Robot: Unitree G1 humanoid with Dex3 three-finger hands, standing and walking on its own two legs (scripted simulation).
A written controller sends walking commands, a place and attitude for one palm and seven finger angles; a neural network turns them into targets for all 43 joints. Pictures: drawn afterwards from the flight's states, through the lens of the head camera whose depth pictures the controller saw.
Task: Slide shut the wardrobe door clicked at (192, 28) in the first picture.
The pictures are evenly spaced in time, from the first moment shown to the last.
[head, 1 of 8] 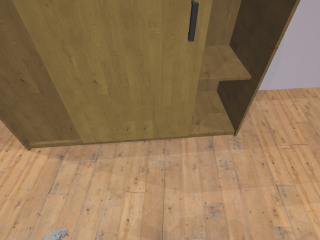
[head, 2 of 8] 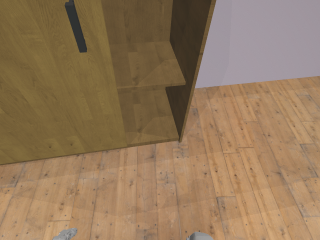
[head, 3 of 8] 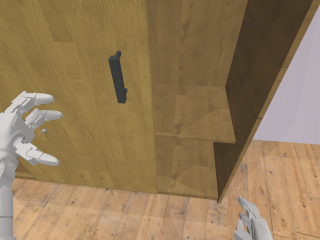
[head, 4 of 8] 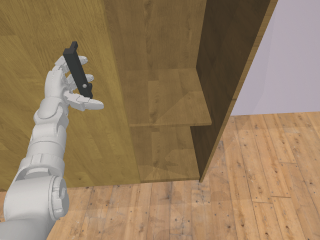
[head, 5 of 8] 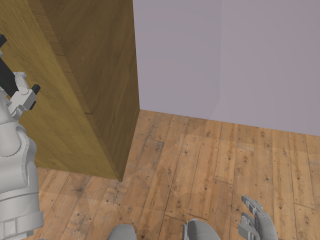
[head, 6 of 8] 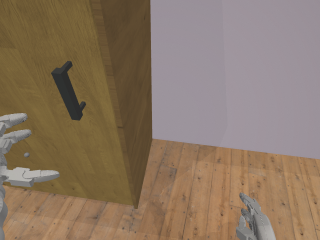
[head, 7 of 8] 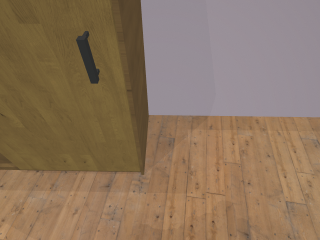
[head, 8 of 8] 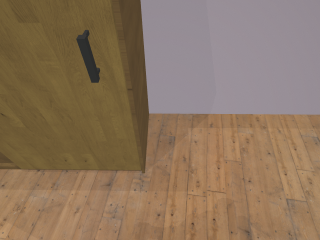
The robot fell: no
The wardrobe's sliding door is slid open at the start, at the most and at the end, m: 0.38 0.38 0.00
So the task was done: yes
